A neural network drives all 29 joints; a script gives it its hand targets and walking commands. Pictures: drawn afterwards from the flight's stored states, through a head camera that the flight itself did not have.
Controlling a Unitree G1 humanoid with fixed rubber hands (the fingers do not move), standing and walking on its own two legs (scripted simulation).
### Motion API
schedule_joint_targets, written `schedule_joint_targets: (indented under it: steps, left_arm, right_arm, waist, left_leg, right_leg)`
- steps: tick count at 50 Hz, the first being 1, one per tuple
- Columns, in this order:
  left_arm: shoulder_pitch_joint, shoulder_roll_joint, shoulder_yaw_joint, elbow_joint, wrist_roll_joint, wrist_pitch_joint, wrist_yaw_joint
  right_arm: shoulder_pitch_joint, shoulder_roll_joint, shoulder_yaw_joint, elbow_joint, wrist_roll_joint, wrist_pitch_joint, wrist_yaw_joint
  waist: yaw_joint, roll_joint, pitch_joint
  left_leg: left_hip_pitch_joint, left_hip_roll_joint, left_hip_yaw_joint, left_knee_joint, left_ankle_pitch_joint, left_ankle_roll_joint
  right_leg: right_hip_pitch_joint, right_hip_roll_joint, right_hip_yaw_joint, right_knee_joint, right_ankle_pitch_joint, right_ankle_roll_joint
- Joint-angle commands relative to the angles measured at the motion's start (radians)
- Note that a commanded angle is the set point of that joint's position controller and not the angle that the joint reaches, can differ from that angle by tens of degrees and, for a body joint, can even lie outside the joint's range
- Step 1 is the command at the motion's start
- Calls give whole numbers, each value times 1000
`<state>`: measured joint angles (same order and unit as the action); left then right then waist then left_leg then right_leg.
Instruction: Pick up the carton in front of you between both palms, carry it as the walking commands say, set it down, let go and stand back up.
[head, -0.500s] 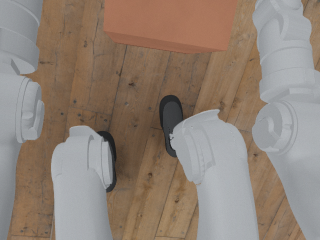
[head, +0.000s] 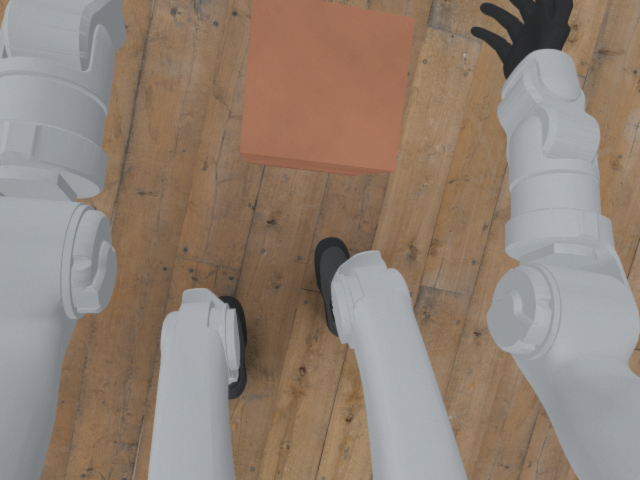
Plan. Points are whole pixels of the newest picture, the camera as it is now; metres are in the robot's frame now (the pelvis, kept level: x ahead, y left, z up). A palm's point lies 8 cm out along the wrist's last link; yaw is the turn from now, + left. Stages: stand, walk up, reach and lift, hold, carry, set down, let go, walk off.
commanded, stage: set down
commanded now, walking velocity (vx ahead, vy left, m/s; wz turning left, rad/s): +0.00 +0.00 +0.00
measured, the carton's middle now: (315, 104) +0.52 -0.12 -0.39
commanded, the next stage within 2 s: let go in 0.32 s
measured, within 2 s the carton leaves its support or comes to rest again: neither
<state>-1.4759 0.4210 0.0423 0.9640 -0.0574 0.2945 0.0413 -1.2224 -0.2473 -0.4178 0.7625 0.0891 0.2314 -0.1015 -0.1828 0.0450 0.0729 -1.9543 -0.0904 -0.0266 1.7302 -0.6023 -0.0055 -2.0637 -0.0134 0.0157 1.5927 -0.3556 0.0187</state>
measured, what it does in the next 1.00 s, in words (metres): rises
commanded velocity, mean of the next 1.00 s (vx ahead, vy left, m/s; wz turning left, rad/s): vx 0.00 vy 0.00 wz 0.00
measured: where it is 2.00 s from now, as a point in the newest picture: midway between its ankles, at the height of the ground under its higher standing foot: (284, 333)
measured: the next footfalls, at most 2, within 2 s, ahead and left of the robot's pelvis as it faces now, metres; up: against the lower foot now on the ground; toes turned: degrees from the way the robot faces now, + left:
none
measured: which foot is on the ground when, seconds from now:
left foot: down 0.00-1.00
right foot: down 0.00-1.00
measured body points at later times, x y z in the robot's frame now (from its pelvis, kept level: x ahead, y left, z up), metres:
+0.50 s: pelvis +0.03 -0.02 +0.13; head +0.34 -0.04 +0.45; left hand +0.61 +0.08 +0.02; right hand +0.49 -0.30 +0.02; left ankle +0.06 +0.11 -0.48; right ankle +0.14 -0.13 -0.48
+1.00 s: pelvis +0.08 -0.04 +0.23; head +0.25 -0.05 +0.65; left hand +0.42 +0.13 +0.13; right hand +0.32 -0.30 +0.13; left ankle +0.06 +0.11 -0.48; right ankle +0.14 -0.13 -0.48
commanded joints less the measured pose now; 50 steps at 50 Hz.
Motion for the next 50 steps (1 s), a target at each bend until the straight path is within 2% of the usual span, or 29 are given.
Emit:
schedule_joint_targets:
  steps: [1,5,6,7,13,16,17,18,19,20,21,22,23,25,26,27,28,32,33,34,35,36,37,40,43,46,48,49,50]
  left_arm:
    - [-322,61,4,-140,6,6,-8]
    - [-268,64,47,-100,34,-8,-27]
    - [-263,79,62,-88,48,-14,-31]
    - [-262,82,77,-62,52,-18,-34]
    - [-195,71,109,-43,89,-50,-71]
    - [-176,63,120,-35,93,-62,-77]
    - [-159,52,123,-44,101,-64,-77]
    - [-153,60,130,-49,101,-67,-76]
    - [-111,51,148,-37,117,-71,-72]
    - [-65,38,164,-48,137,-75,-65]
    - [-6,12,179,-67,146,-81,-56]
    - [37,-15,176,-88,151,-84,-47]
    - [104,-36,201,-106,168,-90,-33]
    - [235,-87,220,-173,194,-105,-3]
    - [294,-115,213,-230,197,-114,17]
    - [357,-140,222,-238,200,-120,35]
    - [415,-160,227,-303,207,-127,50]
    - [536,-197,197,-483,188,-152,87]
    - [572,-214,170,-515,181,-152,87]
    - [615,-210,184,-519,176,-154,87]
    - [644,-211,165,-534,164,-158,81]
    - [716,-212,173,-532,161,-163,76]
    - [752,-207,169,-533,164,-169,68]
    - [906,-209,165,-492,162,-190,44]
    - [1032,-216,145,-482,154,-211,18]
    - [1173,-211,134,-463,155,-243,-2]
    - [1228,-183,145,-466,157,-263,-10]
    - [1262,-185,137,-464,154,-271,-13]
    - [1282,-171,129,-494,147,-281,-14]
  right_arm:
    - [-181,-157,-15,-96,11,6,20]
    - [-144,-127,-16,-97,-10,-4,27]
    - [-135,-121,-19,-96,-14,-7,27]
    - [-151,-117,-16,-94,-26,-10,28]
    - [-105,-60,-11,-114,-46,-21,29]
    - [-88,-69,-20,-140,-73,-32,37]
    - [-78,-68,-27,-129,-78,-32,41]
    - [-39,-62,-30,-117,-92,-32,47]
    - [-24,-38,-19,-135,-90,-35,54]
    - [22,-38,-20,-132,-104,-37,61]
    - [46,-31,-2,-161,-109,-42,74]
    - [91,-38,5,-161,-122,-45,87]
    - [131,-55,3,-177,-135,-52,100]
    - [244,-28,29,-223,-155,-63,134]
    - [298,-35,47,-258,-161,-72,153]
    - [362,-31,69,-229,-170,-76,168]
    - [380,-37,84,-293,-181,-84,183]
    - [532,-73,120,-324,-173,-102,220]
    - [567,-78,129,-346,-170,-106,225]
    - [614,-88,141,-330,-159,-108,229]
    - [655,-88,169,-334,-156,-113,233]
    - [693,-84,180,-333,-155,-117,234]
    - [736,-72,196,-344,-148,-123,238]
    - [868,-38,261,-320,-116,-134,243]
    - [1004,-21,301,-334,-89,-150,227]
    - [1112,-33,305,-371,-90,-179,199]
    - [1146,-18,334,-420,-71,-197,188]
    - [1190,-14,343,-427,-70,-202,183]
    - [1213,-23,345,-445,-71,-205,180]
  waist:
    - [-98,209,-1240]
    - [-100,160,-1200]
    - [-77,163,-1168]
    - [-83,125,-1164]
    - [-49,87,-1121]
    - [-75,75,-1118]
    - [-62,92,-1093]
    - [-82,81,-1097]
    - [-55,81,-1110]
    - [-62,84,-1132]
    - [-38,71,-1169]
    - [-49,71,-1188]
    - [-23,67,-1191]
    - [-9,49,-1225]
    - [-23,54,-1244]
    - [-12,29,-1161]
    - [-7,4,-1159]
    - [18,30,-1021]
    - [-14,41,-1001]
    - [11,35,-939]
    - [-5,21,-908]
    - [18,7,-855]
    - [15,-4,-821]
    - [48,-42,-665]
    - [53,-69,-571]
    - [55,-98,-532]
    - [93,-107,-485]
    - [81,-108,-455]
    - [93,-105,-462]
  left_leg:
    - [575,-14,33,-302,325,-48]
    - [548,-12,32,-397,329,-39]
    - [525,-11,32,-416,336,-36]
    - [511,-16,33,-435,328,-31]
    - [501,-23,48,-568,306,-16]
    - [542,-16,37,-629,324,-16]
    - [546,-18,41,-641,327,-19]
    - [579,-16,31,-667,333,-19]
    - [615,-17,34,-680,363,-18]
    - [636,-18,35,-705,384,-29]
    - [664,-25,38,-715,433,-31]
    - [680,-25,35,-730,451,-36]
    - [708,-32,33,-745,489,-39]
    - [798,-28,30,-781,570,-43]
    - [819,-24,24,-803,604,-53]
    - [791,-24,27,-831,593,-57]
    - [803,-18,26,-864,608,-58]
    - [920,-13,31,-942,512,-60]
    - [959,-14,34,-962,460,-59]
    - [951,-12,35,-975,413,-56]
    - [969,-10,38,-994,365,-48]
    - [952,-6,41,-1016,334,-44]
    - [962,-3,39,-1032,307,-34]
    - [979,1,48,-1070,226,-18]
    - [1048,7,46,-1099,239,-8]
    - [1082,13,38,-1144,261,2]
    - [1147,11,34,-1163,277,11]
    - [1172,16,28,-1186,282,16]
    - [1197,18,27,-1198,298,17]
  right_leg:
    - [838,42,-119,-140,421,11]
    - [950,43,-106,-224,473,15]
    - [968,43,-93,-239,489,17]
    - [1016,40,-91,-263,490,20]
    - [1211,42,-56,-389,529,24]
    - [1261,46,-62,-439,550,24]
    - [1264,39,-56,-455,540,17]
    - [1282,40,-62,-476,541,21]
    - [1291,41,-58,-494,549,22]
    - [1340,44,-61,-507,576,16]
    - [1392,47,-62,-506,611,12]
    - [1442,44,-59,-520,639,6]
    - [1464,49,-59,-528,654,3]
    - [1527,55,-59,-567,691,3]
    - [1584,50,-58,-579,729,-9]
    - [1607,45,-48,-606,731,-17]
    - [1648,42,-46,-628,747,-19]
    - [1693,37,-26,-715,618,-36]
    - [1714,37,-23,-734,599,-34]
    - [1731,31,-12,-754,562,-38]
    - [1750,31,-8,-777,520,-35]
    - [1773,24,-3,-795,491,-30]
    - [1807,22,9,-810,473,-25]
    - [1849,17,34,-874,349,-11]
    - [1905,17,60,-925,335,-3]
    - [2018,14,76,-944,438,3]
    - [2035,11,69,-969,437,14]
    - [2043,14,70,-982,463,12]
    - [2076,15,62,-982,474,14]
